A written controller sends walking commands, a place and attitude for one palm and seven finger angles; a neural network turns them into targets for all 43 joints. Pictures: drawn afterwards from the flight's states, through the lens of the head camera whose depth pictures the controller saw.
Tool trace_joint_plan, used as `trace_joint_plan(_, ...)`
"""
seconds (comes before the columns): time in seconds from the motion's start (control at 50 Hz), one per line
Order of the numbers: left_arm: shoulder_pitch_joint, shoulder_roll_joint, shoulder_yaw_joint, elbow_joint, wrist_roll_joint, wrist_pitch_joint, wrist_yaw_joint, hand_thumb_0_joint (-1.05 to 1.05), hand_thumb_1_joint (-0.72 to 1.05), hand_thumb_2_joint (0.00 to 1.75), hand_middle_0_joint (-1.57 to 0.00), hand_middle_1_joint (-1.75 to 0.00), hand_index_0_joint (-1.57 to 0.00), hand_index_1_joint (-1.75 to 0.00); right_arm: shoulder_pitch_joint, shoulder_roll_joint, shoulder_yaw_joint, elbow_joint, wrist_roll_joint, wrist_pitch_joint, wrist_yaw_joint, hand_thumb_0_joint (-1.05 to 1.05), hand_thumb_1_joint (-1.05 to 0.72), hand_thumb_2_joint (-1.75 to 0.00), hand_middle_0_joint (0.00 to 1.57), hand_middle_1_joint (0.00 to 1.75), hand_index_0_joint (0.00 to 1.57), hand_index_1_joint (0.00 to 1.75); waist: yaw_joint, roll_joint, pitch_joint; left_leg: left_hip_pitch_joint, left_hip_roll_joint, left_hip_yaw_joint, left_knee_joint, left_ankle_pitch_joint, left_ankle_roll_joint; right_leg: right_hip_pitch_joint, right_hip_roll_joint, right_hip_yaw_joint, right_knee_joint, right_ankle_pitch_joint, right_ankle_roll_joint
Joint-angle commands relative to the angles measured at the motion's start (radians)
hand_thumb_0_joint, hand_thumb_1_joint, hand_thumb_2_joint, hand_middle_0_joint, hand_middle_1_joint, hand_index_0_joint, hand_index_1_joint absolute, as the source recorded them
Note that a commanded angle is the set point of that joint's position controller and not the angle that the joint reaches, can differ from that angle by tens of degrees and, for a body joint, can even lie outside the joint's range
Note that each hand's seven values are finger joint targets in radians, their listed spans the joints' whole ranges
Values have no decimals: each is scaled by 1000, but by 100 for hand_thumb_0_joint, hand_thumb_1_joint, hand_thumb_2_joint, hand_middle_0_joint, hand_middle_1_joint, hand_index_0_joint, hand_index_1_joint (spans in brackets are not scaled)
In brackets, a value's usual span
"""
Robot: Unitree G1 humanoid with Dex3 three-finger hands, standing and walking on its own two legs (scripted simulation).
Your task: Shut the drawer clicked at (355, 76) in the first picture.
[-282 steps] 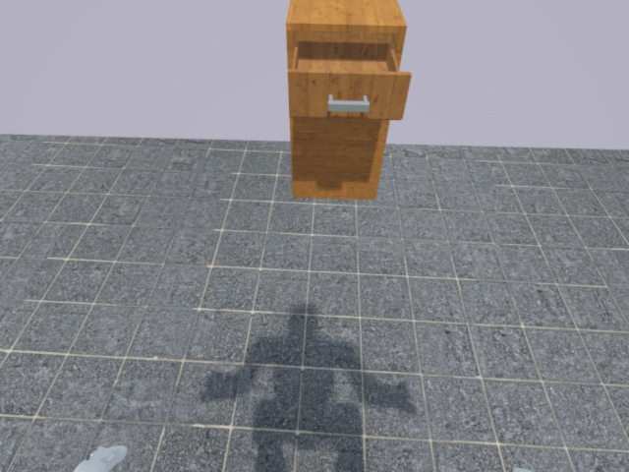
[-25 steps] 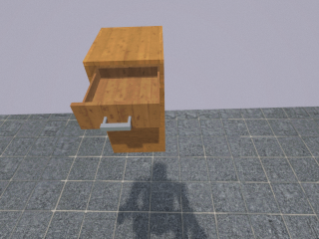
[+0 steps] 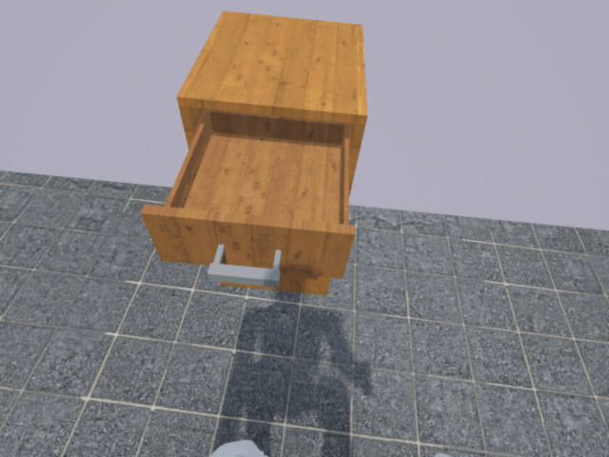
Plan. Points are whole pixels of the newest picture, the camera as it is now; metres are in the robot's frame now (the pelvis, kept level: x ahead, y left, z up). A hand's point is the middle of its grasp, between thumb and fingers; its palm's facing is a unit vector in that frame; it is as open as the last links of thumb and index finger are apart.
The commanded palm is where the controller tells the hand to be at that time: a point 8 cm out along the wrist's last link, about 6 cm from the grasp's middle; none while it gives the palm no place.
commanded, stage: take the last steps up to it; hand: left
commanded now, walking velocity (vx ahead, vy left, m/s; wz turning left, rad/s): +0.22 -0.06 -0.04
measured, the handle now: (246, 264) +0.41 +0.14 -0.07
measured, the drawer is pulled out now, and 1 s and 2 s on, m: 0.30 0.30 0.30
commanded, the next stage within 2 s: come to a stop and stand still in 0.20 s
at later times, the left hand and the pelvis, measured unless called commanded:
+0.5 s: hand (228, 391) +0.23 +0.14 -0.15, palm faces -0.03 -0.97 -0.22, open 7.4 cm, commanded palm none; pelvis +0.13 -0.03 +0.01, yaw +0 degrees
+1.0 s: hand out of the picture +0.09 +0.21 -0.16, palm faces +0.08 -0.98 -0.18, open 7.4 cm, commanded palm none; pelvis +0.08 +0.02 +0.03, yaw +0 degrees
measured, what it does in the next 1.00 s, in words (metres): steps on the spot: right foot, then left foot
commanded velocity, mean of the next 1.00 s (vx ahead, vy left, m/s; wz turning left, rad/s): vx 0.01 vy -0.02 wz -0.01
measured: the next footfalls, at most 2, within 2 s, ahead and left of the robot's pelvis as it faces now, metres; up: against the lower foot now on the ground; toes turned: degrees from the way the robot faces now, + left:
right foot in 0.42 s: +0.24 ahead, -0.14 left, +0.00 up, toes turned -6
left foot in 0.84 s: +0.10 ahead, +0.10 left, +0.00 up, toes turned +0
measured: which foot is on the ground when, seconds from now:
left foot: down 0.00-0.44, up 0.46-0.82, down 0.84-1.00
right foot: up 0.00-0.40, down 0.42-0.84, up 0.86-1.00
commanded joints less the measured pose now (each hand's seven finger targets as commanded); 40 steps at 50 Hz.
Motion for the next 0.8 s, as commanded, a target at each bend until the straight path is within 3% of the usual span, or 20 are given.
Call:
trace_joint_plan(0.0, -68, 77, 33, -93, 6, -16, -5, 0, 90, 90, -20, -30, -20, -30, 213, -137, -30, 29, 11, 5, -34, 0, -90, -90, 20, 30, 20, 30, -84, 135, -7, 229, 332, -388, -455, 76, 121, -421, -62, 57, 395, 137, -15)
trace_joint_plan(0.02, -60, 66, 33, -86, 11, -9, -11, 0, 90, 90, -20, -30, -20, -30, 194, -101, -19, 23, 10, -4, -34, 0, -90, -90, 20, 30, 20, 30, -66, 113, 17, 171, 295, -315, -464, 147, 105, -391, -71, 54, 363, 183, -6)
trace_joint_plan(0.06, -29, 46, 30, -76, 13, 6, -13, 0, 90, 90, -20, -30, -20, -30, 191, -76, -8, 33, 14, -18, -37, 0, -90, -90, 20, 30, 20, 30, -31, 133, -2, 156, 255, -201, -458, 338, 87, -351, -69, 41, 308, 224, 14)
trace_joint_plan(0.1, -28, 43, 34, -88, 14, 20, -11, 0, 90, 90, -20, -30, -20, -30, 195, -62, -14, 24, 13, -20, -36, 0, -90, -90, 20, 30, 20, 30, -19, 135, -18, 162, 234, -144, -464, 380, 96, -355, -64, 32, 258, 261, 25)
trace_joint_plan(0.16, -97, 60, 35, -126, 15, 29, -15, 0, 90, 90, -20, -30, -20, -30, 201, -86, -16, 18, 13, -17, -35, 0, -90, -90, 20, 30, 20, 30, -18, 119, 13, 181, 235, -128, -480, 388, 111, -398, -71, 30, 161, 304, 38)
trace_joint_plan(0.26, -246, 94, 34, -189, 12, 31, -21, 0, 90, 90, -20, -30, -20, -30, 236, -117, -22, 27, 3, -2, -31, 0, -90, -90, 20, 30, 20, 30, -52, 148, 58, 216, 231, -132, -469, 341, 121, -386, -57, -5, -63, 313, 33)
trace_joint_plan(0.32, -297, 87, 24, -204, 8, 23, -13, 0, 90, 90, -20, -30, -20, -30, 248, -116, -15, 43, -2, 11, -38, 0, -90, -90, 20, 30, 20, 30, -65, 154, 37, 251, 224, -117, -370, 533, 105, -285, -26, -23, -221, 285, 22)
trace_joint_plan(0.34, -268, 85, 22, -193, 6, 20, -7, 0, 90, 90, -20, -30, -20, -30, 233, -111, -11, 49, -2, 14, -41, 0, -90, -90, 20, 30, 20, 30, -48, 152, 22, 228, 212, -107, -325, 564, 83, -203, -11, -23, -276, 315, 18)
trace_joint_plan(0.38, -173, 122, 26, -159, 9, 6, 2, 0, 90, 90, -20, -30, -20, -30, 245, -100, -6, 62, 8, 21, -42, 0, -90, -90, 20, 30, 20, 30, -5, 69, -49, 213, 139, -75, -199, 455, 10, -12, -17, -15, -468, 572, 27)
trace_joint_plan(0.4, -130, 183, 36, -143, 11, -5, 11, 0, 90, 90, -20, -30, -20, -30, 270, -69, -3, 65, 18, 23, -40, 0, -90, -90, 20, 30, 20, 30, -7, -23, -133, 125, 85, -67, -126, 250, -38, 142, -116, 123, -423, 950, -6)
trace_joint_plan(0.42, -128, 233, 39, -136, 4, -8, 15, 0, 90, 90, -20, -30, -20, -30, 313, -53, -4, 69, 31, 35, -37, 0, -90, -90, 20, 30, 20, 30, -32, -93, -192, 86, 16, -46, -73, -93, -73, 196, -267, 229, -395, 1267, -92)
trace_joint_plan(0.44, -152, 260, 38, -149, 1, -1, 17, 0, 90, 90, -20, -30, -20, -30, 344, -55, -14, 73, 36, 54, -42, 0, -90, -90, 20, 30, 20, 30, -51, -79, -172, 100, -2, -65, -13, -286, -83, 146, -335, 208, -419, 1402, -158)
trace_joint_plan(0.46, -171, 257, 44, -154, 2, 1, 24, 0, 90, 90, -20, -30, -20, -30, 326, -44, -15, 71, 37, 70, -46, 0, -90, -90, 20, 30, 20, 30, -44, -137, -206, 105, 3, -65, 89, -338, -92, 134, -333, 225, -434, 1412, -203)
trace_joint_plan(0.48, -189, 250, 47, -155, 4, 4, 31, 0, 90, 90, -20, -30, -20, -30, 309, -52, -16, 72, 36, 79, -47, 0, -90, -90, 20, 30, 20, 30, -32, -207, -227, 85, 3, -93, 192, -373, -94, 131, -333, 237, -450, 1376, -224)
trace_joint_plan(0.52, -236, 230, 50, -166, 6, 16, 40, 0, 90, 90, -20, -30, -20, -30, 273, -56, -19, 71, 34, 91, -49, 0, -90, -90, 20, 30, 20, 30, -28, -156, -200, 49, 0, -145, 303, -360, -94, 79, -327, 217, -473, 1243, -232)
trace_joint_plan(0.56, -278, 230, 61, -187, 13, 28, 45, 0, 90, 90, -20, -30, -20, -30, 267, -38, -21, 68, 29, 101, -42, 0, -90, -90, 20, 30, 20, 30, -38, -60, -184, 53, -6, -141, 321, -321, -97, 0, -308, 192, -494, 1075, -216)
trace_joint_plan(0.62, -309, 240, 66, -205, 19, 37, 42, 0, 90, 90, -20, -30, -20, -30, 267, -34, -23, 58, 21, 117, -31, 0, -90, -90, 20, 30, 20, 30, -43, -80, -156, 58, -18, -125, 309, -252, -105, -84, -274, 177, -557, 777, -185)
trace_joint_plan(0.72, -320, 253, 74, -223, 27, 53, 35, 0, 90, 90, -20, -30, -20, -30, 276, -44, -20, 31, 16, 109, -18, 0, -90, -90, 20, 30, 20, 30, -38, -156, -122, 116, -20, -101, 122, -204, -89, -179, -232, 214, -660, 210, -143)
trace_joint_plan(0.74, -324, 255, 72, -220, 27, 57, 35, 0, 90, 90, -20, -30, -20, -30, 296, -41, -19, 37, 18, 105, -17, 0, -90, -90, 20, 30, 20, 30, -47, -159, -120, 165, -26, -85, 38, -188, -87, -220, -216, 213, -668, 110, -129)
trace_joint_plan(0.78, -345, 238, 68, -221, 21, 66, 33, 0, 90, 90, -20, -30, -20, -30, 392, -35, -11, 67, 17, 96, -17, 0, -90, -90, 20, 30, 20, 30, -93, -138, -112, 326, -53, -53, -198, -91, -72, -318, -164, 181, -643, -28, -61)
